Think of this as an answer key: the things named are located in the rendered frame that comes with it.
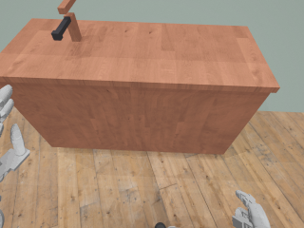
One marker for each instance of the counter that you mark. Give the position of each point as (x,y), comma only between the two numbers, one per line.
(136,86)

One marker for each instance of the tap lever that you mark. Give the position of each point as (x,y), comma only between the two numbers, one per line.
(57,34)

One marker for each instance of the left robot hand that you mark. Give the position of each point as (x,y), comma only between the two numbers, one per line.
(13,158)

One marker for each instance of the right robot hand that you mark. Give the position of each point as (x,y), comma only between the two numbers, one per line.
(254,217)

